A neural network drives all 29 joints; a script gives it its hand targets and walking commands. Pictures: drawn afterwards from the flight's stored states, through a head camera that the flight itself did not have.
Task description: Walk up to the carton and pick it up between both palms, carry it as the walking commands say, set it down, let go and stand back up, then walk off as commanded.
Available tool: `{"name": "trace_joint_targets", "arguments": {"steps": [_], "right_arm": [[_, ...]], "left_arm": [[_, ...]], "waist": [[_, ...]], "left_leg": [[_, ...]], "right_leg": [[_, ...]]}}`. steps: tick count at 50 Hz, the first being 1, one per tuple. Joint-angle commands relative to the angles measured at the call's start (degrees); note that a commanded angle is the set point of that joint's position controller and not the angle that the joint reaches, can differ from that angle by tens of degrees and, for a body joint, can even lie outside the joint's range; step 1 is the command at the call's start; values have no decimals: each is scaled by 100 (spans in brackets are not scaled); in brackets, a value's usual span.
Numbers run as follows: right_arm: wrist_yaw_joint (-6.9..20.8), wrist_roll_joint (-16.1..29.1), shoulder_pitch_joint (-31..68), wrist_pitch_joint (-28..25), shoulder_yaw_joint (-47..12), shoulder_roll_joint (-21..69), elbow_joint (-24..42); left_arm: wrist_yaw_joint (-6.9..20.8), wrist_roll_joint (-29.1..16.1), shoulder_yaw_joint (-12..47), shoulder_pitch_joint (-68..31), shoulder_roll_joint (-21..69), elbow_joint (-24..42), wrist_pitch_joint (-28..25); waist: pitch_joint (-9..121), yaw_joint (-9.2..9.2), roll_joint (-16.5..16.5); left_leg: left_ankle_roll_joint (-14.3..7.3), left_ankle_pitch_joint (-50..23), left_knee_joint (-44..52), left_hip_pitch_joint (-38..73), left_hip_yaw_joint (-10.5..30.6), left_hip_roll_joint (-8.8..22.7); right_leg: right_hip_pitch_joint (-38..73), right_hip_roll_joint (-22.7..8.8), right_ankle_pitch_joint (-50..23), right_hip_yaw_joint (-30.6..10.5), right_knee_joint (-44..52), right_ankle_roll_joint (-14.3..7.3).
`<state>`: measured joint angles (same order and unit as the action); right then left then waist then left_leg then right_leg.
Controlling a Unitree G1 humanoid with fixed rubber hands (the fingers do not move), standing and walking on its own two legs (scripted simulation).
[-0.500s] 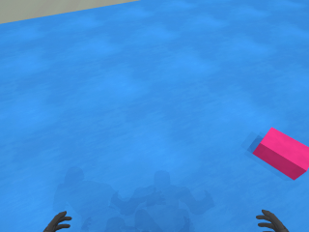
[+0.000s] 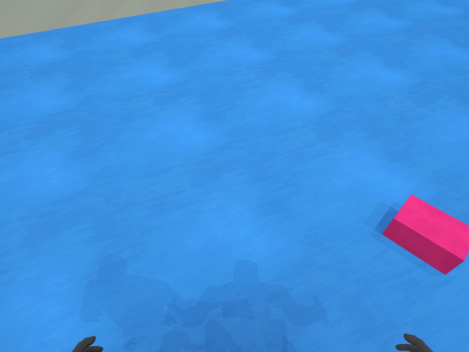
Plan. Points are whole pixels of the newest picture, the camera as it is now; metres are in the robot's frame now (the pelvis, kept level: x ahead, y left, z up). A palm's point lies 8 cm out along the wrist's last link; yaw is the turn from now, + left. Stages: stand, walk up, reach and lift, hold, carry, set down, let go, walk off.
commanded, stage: walk up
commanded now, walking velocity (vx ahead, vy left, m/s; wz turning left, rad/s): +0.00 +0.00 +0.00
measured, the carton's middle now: (427, 232) +0.73 -0.88 -0.71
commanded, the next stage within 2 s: none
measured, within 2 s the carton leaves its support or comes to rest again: neither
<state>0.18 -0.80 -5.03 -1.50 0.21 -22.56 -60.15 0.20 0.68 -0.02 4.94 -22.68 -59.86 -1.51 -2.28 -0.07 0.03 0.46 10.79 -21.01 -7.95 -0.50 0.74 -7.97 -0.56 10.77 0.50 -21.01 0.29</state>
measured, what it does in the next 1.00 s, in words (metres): steps on the spot, turning right: left foot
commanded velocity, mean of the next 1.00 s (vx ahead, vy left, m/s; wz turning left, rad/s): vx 0.21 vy -0.08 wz -0.42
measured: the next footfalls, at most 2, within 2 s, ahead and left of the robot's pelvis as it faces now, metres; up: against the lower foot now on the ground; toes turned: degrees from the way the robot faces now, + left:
left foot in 0.72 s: +0.03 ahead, +0.11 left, +0.00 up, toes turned -15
right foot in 1.10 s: +0.12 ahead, -0.33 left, +0.00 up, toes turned -37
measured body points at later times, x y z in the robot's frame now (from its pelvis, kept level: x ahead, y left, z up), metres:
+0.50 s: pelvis -0.01 -0.03 -0.02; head +0.03 -0.07 +0.43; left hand +0.10 +0.23 -0.14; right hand +0.05 -0.32 -0.16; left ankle -0.01 +0.12 -0.68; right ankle +0.01 -0.12 -0.75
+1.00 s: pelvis +0.05 -0.09 -0.01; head +0.09 -0.07 +0.44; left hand +0.34 +0.04 -0.12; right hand -0.18 -0.30 -0.11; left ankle +0.00 +0.12 -0.75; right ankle +0.06 -0.29 -0.69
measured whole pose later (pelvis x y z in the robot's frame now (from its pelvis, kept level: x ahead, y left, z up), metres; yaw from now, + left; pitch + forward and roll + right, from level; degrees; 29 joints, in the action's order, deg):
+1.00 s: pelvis +0.05 -0.09 -0.01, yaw -26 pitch +1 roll -3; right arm -1.3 -1.8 -29.6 -3.2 4.1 -16.8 -57.1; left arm 7.3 0.8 -3.4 0.8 -18.1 -45.0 2.1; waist -3.1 -4.4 1.6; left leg 7.0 19.8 -16.6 4.2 -10.2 11.7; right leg -33.9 -4.4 10.3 2.4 -48.5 2.9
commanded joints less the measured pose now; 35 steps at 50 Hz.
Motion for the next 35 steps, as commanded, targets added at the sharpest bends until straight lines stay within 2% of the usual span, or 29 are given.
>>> {"name": "trace_joint_targets", "arguments": {"steps": [1, 8, 9, 10, 12, 13, 14, 15, 16, 17, 18, 19, 20, 21, 22, 23, 25, 28, 29, 30, 31, 32, 33, 34, 35], "right_arm": [[-26, 4, 245, -51, 173, -988, 226], [-31, 7, 237, -40, 173, -997, 186], [-178, 56, -698, 192, 374, -710, 273], [-244, -63, -454, 292, 465, -729, 532], [-307, -34, -296, 381, 484, -710, 782], [-324, -53, -147, 382, 473, -695, 913], [-308, -80, 30, 372, 490, -733, 1039], [-247, -87, 9, 389, 413, -584, 1093], [-215, -115, 20, 391, 430, -603, 1111], [-179, -115, 79, 404, 459, -602, 1101], [-137, -123, 72, 432, 469, -531, 1136], [-141, -81, 15, 431, 421, -219, 1266], [-168, -72, 325, 522, 335, -45, 1486], [-199, -40, 296, 550, 406, -107, 1410], [-200, -36, 99, 526, 426, -135, 1325], [-187, -42, -63, 486, 439, -137, 1256], [-141, -74, -173, 457, 456, -99, 1218], [-155, -64, -74, 469, 429, 87, 1292], [-160, -53, -32, 466, 424, 130, 1322], [-151, -44, 2, 450, 428, 129, 1360], [-169, -2, -365, 375, 414, 11, 1170], [-159, -22, -423, 346, 391, 82, 1162], [-186, -36, -750, 305, 380, 171, 1049], [-230, -34, -1390, 246, 409, 181, 829], [-300, -24, -2260, 173, 438, 110, 514]], "left_arm": [[-26, -4, -175, -250, -987, 230, -52], [-31, -8, -175, -237, -995, 192, -41], [105, -83, -576, -445, -585, 441, 156], [153, -44, -426, -360, -543, 676, 207], [175, -88, -547, -119, -596, 793, 276], [149, -83, -560, -2, -539, 871, 290], [169, -78, -545, 308, -406, 961, 351], [122, 113, -383, 497, -229, 801, 462], [136, 111, -355, 513, -165, 919, 509], [145, 102, -332, 629, -161, 920, 507], [143, 99, -319, 834, -233, 878, 460], [116, 170, -395, 833, -577, 956, 402], [92, 187, -475, 1197, -1016, 982, 375], [42, 106, -453, 1249, -913, 962, 372], [-7, 74, -443, 982, -787, 1053, 361], [-35, 70, -429, 625, -619, 1154, 364], [-44, 58, -399, 419, -359, 1276, 345], [-28, 81, -405, 821, -237, 1296, 332], [-20, 91, -414, 913, -228, 1315, 340], [-5, 111, -429, 951, -228, 1348, 355], [167, 109, -578, 665, -333, 1405, 407], [253, 105, -585, 237, -305, 1533, 441], [287, 101, -561, 127, -256, 1594, 443], [287, 70, -548, -40, -245, 1608, 423], [265, 54, -536, -328, -125, 1665, 386]], "waist": [[295, 0, -9], [305, 1, -10], [172, -321, 588], [-137, -328, -710], [224, -136, -816], [354, -52, -837], [381, 89, -1027], [255, 190, -1165], [161, 224, -1199], [145, 350, -1057], [80, 444, -716], [260, 390, 635], [314, 591, 1753], [489, 481, 1115], [519, 352, 828], [465, 213, 663], [541, 123, 803], [640, 231, 807], [652, 278, 824], [671, 336, 835], [887, 340, 1522], [538, 137, 1681], [450, -80, 1544], [381, -423, 1197], [223, -852, 521]], "left_leg": [[-199, -374, 402, -4, 546, 638], [-196, -448, 422, 28, 543, 649], [-397, 1508, 67, 623, 976, 1219], [-288, 29, -120, 393, 338, 1396], [-451, -937, -387, -428, 226, 1578], [-538, -1210, -521, -511, 244, 1735], [-661, -1116, -428, -706, 484, 2022], [-804, -1414, -394, -996, 484, 2122], [-744, -1472, -443, -1036, 347, 2151], [-524, -1337, -673, -1115, 18, 1960], [-331, -909, -1233, -1284, -349, 1619], [-103, 164, -2567, -1539, -906, 775], [207, 2479, -3876, -2424, -429, 51], [285, 2524, -4523, -2296, 79, 237], [307, 2317, -4590, -2187, 173, 325], [307, 1877, -4405, -2054, 201, 409], [240, 1378, -4063, -1881, 152, 349], [203, 1399, -3335, -1834, 70, 173], [201, 1489, -3125, -1824, 45, 127], [215, 1524, -2915, -1767, -2, 83], [249, 1679, -2392, -1188, -273, 164], [365, 1780, -1934, -705, -647, -16], [388, 1819, -1415, 23, -901, -213], [317, 1483, -561, 1045, -1039, -288], [143, 1061, 552, 2123, -852, -98]], "right_leg": [[7, -652, -393, -557, 403, -212], [40, -663, -461, -554, 426, -206], [-1311, -330, 1342, -135, -442, -127], [-1585, -423, -940, -399, -1023, -134], [-996, -228, -997, -310, -2140, -44], [-1027, -174, -536, -318, -2425, -33], [-1006, -160, 777, -234, -2676, -67], [-1173, -229, 1762, -7, -2942, 31], [-1154, -336, 1953, 46, -2684, 50], [-891, -371, 1622, 89, -2001, 40], [-585, -337, 1025, 32, -1273, -9], [-409, -1154, -166, -1384, -164, -333], [-361, -2181, -1576, -3461, 606, -1028], [-232, -2097, -2189, -3254, 443, -1256], [-175, -1919, -2142, -2810, 293, -1210], [-241, -1578, -1806, -2350, 201, -1041], [-262, -1174, -1530, -1876, 129, -838], [-4, -1095, -1189, -1930, 198, -815], [31, -1101, -815, -2028, 265, -861], [-18, -1083, 66, -2157, 421, -910], [-432, -762, 2378, -1905, 679, -1003], [-1103, -563, 2785, -1809, 884, -846], [-1619, -344, 2755, -1740, 947, -660], [-2209, -103, 2686, -1559, 671, -390], [-2951, 197, 2683, -1315, -46, -66]]}}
